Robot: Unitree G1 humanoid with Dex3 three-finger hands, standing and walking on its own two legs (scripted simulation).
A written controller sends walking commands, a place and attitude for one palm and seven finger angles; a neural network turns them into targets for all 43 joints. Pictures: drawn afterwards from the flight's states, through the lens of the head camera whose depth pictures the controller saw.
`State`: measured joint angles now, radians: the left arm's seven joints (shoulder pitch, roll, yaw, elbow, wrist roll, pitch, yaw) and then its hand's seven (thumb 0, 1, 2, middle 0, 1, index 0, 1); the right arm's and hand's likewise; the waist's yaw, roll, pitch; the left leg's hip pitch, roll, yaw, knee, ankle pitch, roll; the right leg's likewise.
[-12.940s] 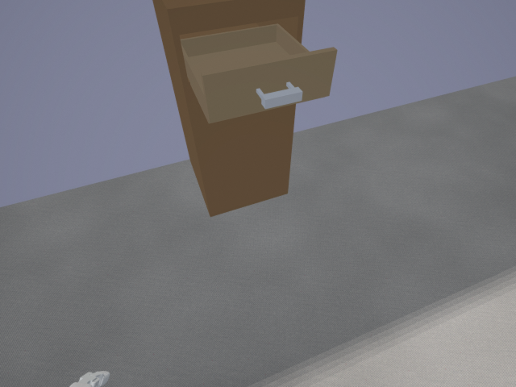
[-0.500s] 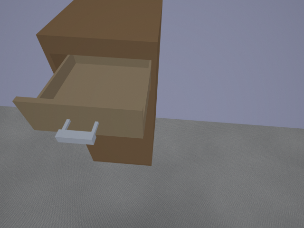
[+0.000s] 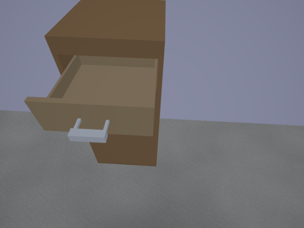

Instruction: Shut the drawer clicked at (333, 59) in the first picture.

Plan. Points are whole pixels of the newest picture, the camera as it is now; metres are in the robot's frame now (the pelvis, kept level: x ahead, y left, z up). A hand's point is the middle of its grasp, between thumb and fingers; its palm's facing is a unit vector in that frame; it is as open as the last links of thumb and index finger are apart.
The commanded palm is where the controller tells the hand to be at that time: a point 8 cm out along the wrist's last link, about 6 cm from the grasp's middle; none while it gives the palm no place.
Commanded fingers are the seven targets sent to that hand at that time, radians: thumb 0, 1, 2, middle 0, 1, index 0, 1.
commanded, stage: look again from close up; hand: left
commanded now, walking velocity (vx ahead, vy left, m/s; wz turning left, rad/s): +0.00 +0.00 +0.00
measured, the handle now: (90, 129) +0.38 +0.21 +0.03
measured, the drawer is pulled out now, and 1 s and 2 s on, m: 0.25 0.25 0.25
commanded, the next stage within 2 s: shuffle to correct the standing spot in 0.20 s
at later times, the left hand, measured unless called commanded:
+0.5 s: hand out of the picture -0.03 +0.18 -0.18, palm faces +0.01 -0.98 -0.18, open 7.4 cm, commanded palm none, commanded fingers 0.00 0.90 0.90 -0.20 -0.30 -0.20 -0.30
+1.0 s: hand out of the picture +0.05 +0.18 -0.17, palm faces +0.01 -0.98 -0.22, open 7.4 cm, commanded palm none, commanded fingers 0.00 0.90 0.90 -0.20 -0.30 -0.20 -0.30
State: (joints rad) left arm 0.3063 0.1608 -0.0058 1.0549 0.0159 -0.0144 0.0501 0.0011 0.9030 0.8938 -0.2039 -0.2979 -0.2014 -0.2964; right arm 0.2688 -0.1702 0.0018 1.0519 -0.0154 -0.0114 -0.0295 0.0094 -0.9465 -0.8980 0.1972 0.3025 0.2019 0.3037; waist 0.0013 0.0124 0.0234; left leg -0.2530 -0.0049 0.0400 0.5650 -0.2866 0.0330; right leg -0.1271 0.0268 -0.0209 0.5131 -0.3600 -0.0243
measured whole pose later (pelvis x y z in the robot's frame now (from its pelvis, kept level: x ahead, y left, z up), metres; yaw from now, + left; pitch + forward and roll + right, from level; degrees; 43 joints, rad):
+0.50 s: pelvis +0.00 +0.01 +0.00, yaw +0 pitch +0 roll +1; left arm 0.34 0.17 -0.01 1.11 0.03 -0.01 0.03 0.00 0.90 0.89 -0.20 -0.30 -0.20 -0.30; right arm 0.30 -0.15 0.01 1.10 -0.02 -0.01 -0.01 0.01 -0.91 -0.90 0.20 0.30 0.20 0.30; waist 0.01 -0.03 0.01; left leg -0.26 -0.04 0.05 0.52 -0.26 0.05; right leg -0.16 -0.01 -0.02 0.52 -0.37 -0.01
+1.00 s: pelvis +0.03 +0.00 +0.00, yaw +0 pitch -1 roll +1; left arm 0.26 0.17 -0.01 1.06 0.01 -0.02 0.05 0.00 0.90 0.89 -0.20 -0.30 -0.20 -0.30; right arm 0.24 -0.17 0.02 1.10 -0.01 -0.02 -0.03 0.01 -0.94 -0.90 0.20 0.30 0.20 0.30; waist 0.00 -0.02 0.04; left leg -0.21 -0.03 0.05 0.52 -0.30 0.03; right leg -0.09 0.00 -0.02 0.50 -0.39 -0.02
